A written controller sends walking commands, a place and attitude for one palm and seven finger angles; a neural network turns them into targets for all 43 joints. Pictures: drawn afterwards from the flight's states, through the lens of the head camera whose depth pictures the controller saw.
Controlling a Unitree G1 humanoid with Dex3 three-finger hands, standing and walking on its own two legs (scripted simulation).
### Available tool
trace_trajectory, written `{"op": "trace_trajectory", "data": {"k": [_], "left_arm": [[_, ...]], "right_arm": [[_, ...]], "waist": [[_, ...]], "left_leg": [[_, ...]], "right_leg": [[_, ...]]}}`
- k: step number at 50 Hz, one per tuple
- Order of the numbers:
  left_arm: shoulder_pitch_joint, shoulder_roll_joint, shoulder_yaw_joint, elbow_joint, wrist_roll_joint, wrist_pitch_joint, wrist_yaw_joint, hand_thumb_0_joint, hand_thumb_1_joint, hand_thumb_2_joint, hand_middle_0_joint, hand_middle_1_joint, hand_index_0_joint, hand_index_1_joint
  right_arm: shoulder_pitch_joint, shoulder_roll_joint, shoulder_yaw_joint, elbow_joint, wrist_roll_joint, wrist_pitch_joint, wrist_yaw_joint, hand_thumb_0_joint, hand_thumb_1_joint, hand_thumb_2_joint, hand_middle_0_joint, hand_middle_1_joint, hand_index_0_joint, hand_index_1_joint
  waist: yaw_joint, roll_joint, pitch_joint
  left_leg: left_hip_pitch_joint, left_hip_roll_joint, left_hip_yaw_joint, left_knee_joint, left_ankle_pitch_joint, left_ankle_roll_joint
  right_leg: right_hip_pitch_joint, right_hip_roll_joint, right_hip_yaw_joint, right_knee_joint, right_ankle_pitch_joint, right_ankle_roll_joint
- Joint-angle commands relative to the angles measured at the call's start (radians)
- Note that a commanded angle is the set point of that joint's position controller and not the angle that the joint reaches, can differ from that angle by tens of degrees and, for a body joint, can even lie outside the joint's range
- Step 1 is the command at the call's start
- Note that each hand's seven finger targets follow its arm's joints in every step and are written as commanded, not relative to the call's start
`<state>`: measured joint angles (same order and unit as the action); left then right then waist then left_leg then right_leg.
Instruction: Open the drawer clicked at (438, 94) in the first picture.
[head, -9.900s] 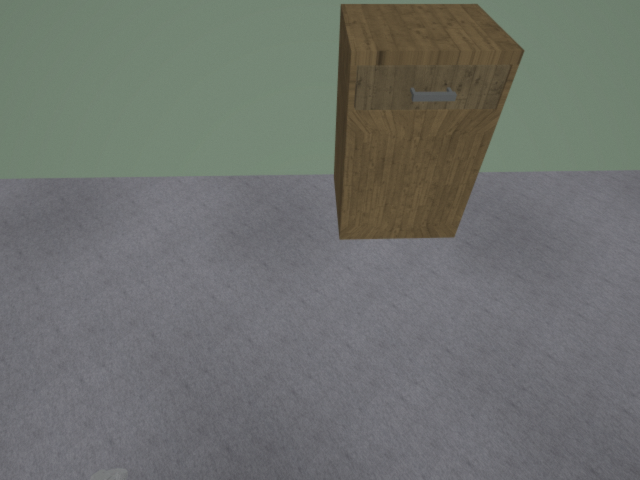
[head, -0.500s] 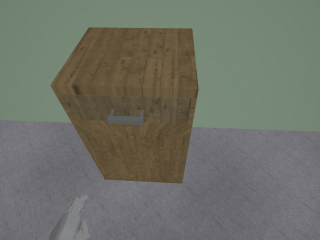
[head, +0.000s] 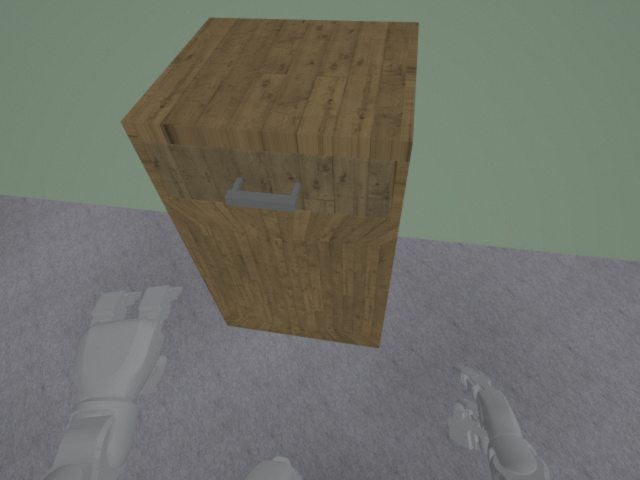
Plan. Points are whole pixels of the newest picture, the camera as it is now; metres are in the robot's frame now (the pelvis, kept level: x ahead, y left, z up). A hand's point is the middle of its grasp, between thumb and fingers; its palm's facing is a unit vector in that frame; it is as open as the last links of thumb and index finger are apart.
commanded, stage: raise the hand with hooked fingers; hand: left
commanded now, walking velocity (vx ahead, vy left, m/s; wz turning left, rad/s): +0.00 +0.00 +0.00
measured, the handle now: (264, 193) +0.59 +0.19 -0.03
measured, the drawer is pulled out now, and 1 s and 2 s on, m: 0.00 0.00 0.00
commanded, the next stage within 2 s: move the hooked fingers above the handle in 1.24 s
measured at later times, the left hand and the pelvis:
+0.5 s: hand (140, 293) +0.30 +0.26 +0.08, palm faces +0.08 -0.09 -0.99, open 12.8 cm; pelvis +0.02 +0.03 +0.03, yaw -2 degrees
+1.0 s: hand (117, 248) +0.33 +0.29 +0.12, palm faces +0.00 -0.09 -1.00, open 13.8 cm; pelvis +0.02 +0.05 +0.05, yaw -1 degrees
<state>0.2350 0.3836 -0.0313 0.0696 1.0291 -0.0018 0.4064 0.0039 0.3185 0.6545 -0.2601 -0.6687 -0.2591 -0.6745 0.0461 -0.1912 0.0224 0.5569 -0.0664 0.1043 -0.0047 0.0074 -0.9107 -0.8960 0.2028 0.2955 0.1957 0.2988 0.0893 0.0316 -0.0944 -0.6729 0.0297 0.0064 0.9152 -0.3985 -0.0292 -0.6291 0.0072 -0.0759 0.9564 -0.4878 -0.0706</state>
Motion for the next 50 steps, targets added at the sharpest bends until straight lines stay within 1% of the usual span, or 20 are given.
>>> {"op": "trace_trajectory", "data": {"k": [1,2,5,7,9,10,12,13,15,16,17,21,23,28,32,34,36,42,44,50], "left_arm": [[-0.041,0.197,0.102,-0.150,-0.054,0.025,-0.076,0.000,0.107,0.560,-0.257,-0.810,-0.257,-0.810],[-0.024,0.211,0.120,-0.161,-0.056,0.007,-0.091,0.000,0.083,0.550,-0.258,-0.825,-0.258,-0.825],[-0.035,0.238,0.166,-0.180,-0.054,-0.057,-0.103,0.000,0.013,0.520,-0.263,-0.870,-0.263,-0.870],[-0.030,0.236,0.188,-0.203,-0.054,-0.101,-0.079,0.000,-0.033,0.500,-0.267,-0.900,-0.267,-0.900],[-0.050,0.225,0.193,-0.204,-0.056,-0.127,-0.050,0.000,-0.080,0.480,-0.270,-0.930,-0.270,-0.930],[-0.080,0.234,0.206,-0.210,-0.051,-0.131,-0.033,0.000,-0.103,0.470,-0.272,-0.945,-0.272,-0.945],[-0.111,0.217,0.189,-0.212,-0.047,-0.127,-0.005,0.000,-0.150,0.450,-0.275,-0.975,-0.275,-0.975],[-0.132,0.211,0.176,-0.215,-0.047,-0.118,0.002,0.000,-0.173,0.440,-0.277,-0.990,-0.277,-0.990],[-0.174,0.222,0.175,-0.226,-0.044,-0.093,0.007,0.000,-0.220,0.420,-0.280,-1.020,-0.280,-1.020],[-0.184,0.211,0.153,-0.229,-0.041,-0.079,0.003,0.000,-0.243,0.410,-0.282,-1.035,-0.282,-1.035],[-0.191,0.209,0.142,-0.244,-0.041,-0.067,-0.004,0.000,-0.267,0.400,-0.283,-1.050,-0.283,-1.050],[-0.233,0.223,0.120,-0.245,-0.051,-0.012,-0.060,0.000,-0.360,0.360,-0.290,-1.110,-0.290,-1.110],[-0.264,0.223,0.108,-0.250,-0.044,0.004,-0.088,0.000,-0.407,0.340,-0.293,-1.140,-0.293,-1.140],[-0.365,0.232,0.091,-0.203,-0.052,0.039,-0.161,0.000,-0.500,0.300,-0.300,-1.200,-0.300,-1.200],[-0.454,0.245,0.081,-0.203,-0.053,0.033,-0.210,0.000,-0.500,0.300,-0.300,-1.200,-0.300,-1.200],[-0.494,0.251,0.079,-0.196,-0.063,0.024,-0.237,0.000,-0.500,0.300,-0.300,-1.200,-0.300,-1.200],[-0.537,0.264,0.077,-0.196,-0.063,0.016,-0.258,0.000,-0.500,0.300,-0.300,-1.200,-0.300,-1.200],[-0.633,0.291,0.087,-0.170,-0.089,-0.016,-0.302,0.000,-0.500,0.300,-0.300,-1.200,-0.300,-1.200],[-0.567,0.273,0.084,-0.119,-0.099,-0.018,-0.316,0.000,-0.500,0.300,-0.300,-1.200,-0.300,-1.200],[-0.538,0.302,0.126,-0.204,-0.106,-0.070,-0.310,0.000,-0.500,0.300,-0.300,-1.200,-0.300,-1.200]], "right_arm": [[-0.065,-0.127,-0.037,-0.139,0.019,-0.049,-0.037,0.000,-0.900,-0.900,0.200,0.300,0.200,0.300],[-0.061,-0.128,-0.038,-0.136,0.016,-0.053,-0.037,0.000,-0.900,-0.900,0.200,0.300,0.200,0.300],[-0.049,-0.130,-0.045,-0.126,0.009,-0.062,-0.035,0.000,-0.900,-0.900,0.200,0.300,0.200,0.300],[-0.029,-0.127,-0.058,-0.120,0.006,-0.069,-0.029,0.000,-0.900,-0.900,0.200,0.300,0.200,0.300],[-0.014,-0.130,-0.070,-0.115,0.007,-0.073,-0.024,0.000,-0.900,-0.900,0.200,0.300,0.200,0.300],[-0.012,-0.133,-0.077,-0.114,0.005,-0.075,-0.021,0.000,-0.900,-0.900,0.200,0.300,0.200,0.300],[0.001,-0.138,-0.090,-0.107,0.009,-0.074,-0.016,0.000,-0.900,-0.900,0.200,0.300,0.200,0.300],[0.005,-0.142,-0.094,-0.105,0.013,-0.073,-0.013,0.000,-0.900,-0.900,0.200,0.300,0.200,0.300],[0.001,-0.149,-0.101,-0.105,0.015,-0.067,-0.011,0.000,-0.900,-0.900,0.200,0.300,0.200,0.300],[0.000,-0.150,-0.103,-0.101,0.019,-0.066,-0.011,0.000,-0.900,-0.900,0.200,0.300,0.200,0.300],[-0.001,-0.153,-0.105,-0.102,0.021,-0.063,-0.010,0.000,-0.900,-0.900,0.200,0.300,0.200,0.300],[-0.023,-0.158,-0.097,-0.109,0.035,-0.052,-0.014,0.000,-0.900,-0.900,0.200,0.300,0.200,0.300],[-0.029,-0.155,-0.092,-0.108,0.038,-0.044,-0.013,0.000,-0.900,-0.900,0.200,0.300,0.200,0.300],[-0.034,-0.149,-0.072,-0.110,0.052,-0.025,-0.019,0.000,-0.900,-0.900,0.200,0.300,0.200,0.300],[-0.032,-0.143,-0.062,-0.105,0.052,-0.018,-0.021,0.000,-0.900,-0.900,0.200,0.300,0.200,0.300],[-0.028,-0.144,-0.059,-0.104,0.053,-0.015,-0.022,0.000,-0.900,-0.900,0.200,0.300,0.200,0.300],[-0.025,-0.145,-0.055,-0.098,0.054,-0.010,-0.021,0.000,-0.900,-0.900,0.200,0.300,0.200,0.300],[-0.012,-0.151,-0.056,-0.087,0.059,-0.005,-0.023,0.000,-0.900,-0.900,0.200,0.300,0.200,0.300],[-0.003,-0.152,-0.059,-0.087,0.061,-0.002,-0.020,0.000,-0.900,-0.900,0.200,0.300,0.200,0.300],[0.004,-0.165,-0.071,-0.097,0.057,-0.004,-0.006,0.000,-0.900,-0.900,0.200,0.300,0.200,0.300]], "waist": [[-0.032,-0.107,-0.175],[-0.020,-0.097,-0.181],[-0.011,-0.105,-0.156],[-0.007,-0.074,-0.180],[-0.018,-0.062,-0.176],[-0.020,-0.077,-0.187],[-0.030,-0.043,-0.201],[-0.032,-0.021,-0.207],[-0.035,-0.040,-0.235],[-0.035,-0.017,-0.234],[-0.030,-0.002,-0.251],[-0.025,-0.017,-0.214],[-0.022,0.004,-0.201],[-0.023,-0.025,-0.142],[-0.023,0.015,-0.153],[-0.025,-0.003,-0.150],[-0.028,0.037,-0.151],[-0.032,0.019,-0.156],[-0.023,-0.012,-0.133],[-0.007,0.021,-0.177]], "left_leg": [[0.135,-0.075,0.012,-0.175,0.180,0.065],[0.146,-0.074,0.012,-0.194,0.188,0.065],[0.163,-0.072,0.010,-0.226,0.198,0.068],[0.188,-0.074,0.013,-0.231,0.215,0.067],[0.205,-0.076,0.014,-0.231,0.226,0.069],[0.207,-0.077,0.013,-0.229,0.232,0.070],[0.237,-0.078,0.019,-0.229,0.235,0.070],[0.255,-0.077,0.021,-0.232,0.244,0.070],[0.279,-0.076,0.019,-0.235,0.269,0.072],[0.302,-0.072,0.020,-0.244,0.288,0.072],[0.326,-0.069,0.021,-0.250,0.313,0.072],[0.369,-0.059,0.014,-0.290,0.356,0.072],[0.402,-0.053,0.013,-0.308,0.389,0.069],[0.428,-0.047,0.007,-0.369,0.365,0.063],[0.478,-0.046,0.005,-0.395,0.396,0.059],[0.491,-0.046,0.004,-0.407,0.400,0.062],[0.509,-0.043,-0.002,-0.417,0.423,0.057],[0.524,-0.045,-0.011,-0.443,0.418,0.057],[0.507,-0.046,-0.006,-0.450,0.413,0.058],[0.511,-0.043,-0.012,-0.456,0.453,0.055]], "right_leg": [[0.263,-0.019,0.236,-0.329,0.404,0.051],[0.286,-0.022,0.231,-0.333,0.416,0.052],[0.300,-0.022,0.210,-0.347,0.411,0.049],[0.302,-0.025,0.202,-0.341,0.439,0.049],[0.279,-0.019,0.177,-0.338,0.445,0.045],[0.278,-0.017,0.173,-0.339,0.429,0.045],[0.254,-0.015,0.156,-0.336,0.420,0.042],[0.247,-0.012,0.143,-0.333,0.419,0.040],[0.254,-0.006,0.130,-0.331,0.427,0.039],[0.253,-0.004,0.121,-0.328,0.443,0.036],[0.260,-0.003,0.112,-0.325,0.460,0.035],[0.280,0.002,0.086,-0.344,0.462,0.035],[0.284,0.006,0.078,-0.354,0.464,0.032],[0.305,0.013,0.061,-0.402,0.409,0.034],[0.335,0.013,0.056,-0.430,0.412,0.031],[0.348,0.014,0.055,-0.447,0.419,0.033],[0.352,0.015,0.051,-0.455,0.414,0.030],[0.379,0.017,0.045,-0.485,0.406,0.031],[0.382,0.019,0.044,-0.492,0.409,0.032],[0.410,0.018,0.048,-0.487,0.423,0.029]]}}
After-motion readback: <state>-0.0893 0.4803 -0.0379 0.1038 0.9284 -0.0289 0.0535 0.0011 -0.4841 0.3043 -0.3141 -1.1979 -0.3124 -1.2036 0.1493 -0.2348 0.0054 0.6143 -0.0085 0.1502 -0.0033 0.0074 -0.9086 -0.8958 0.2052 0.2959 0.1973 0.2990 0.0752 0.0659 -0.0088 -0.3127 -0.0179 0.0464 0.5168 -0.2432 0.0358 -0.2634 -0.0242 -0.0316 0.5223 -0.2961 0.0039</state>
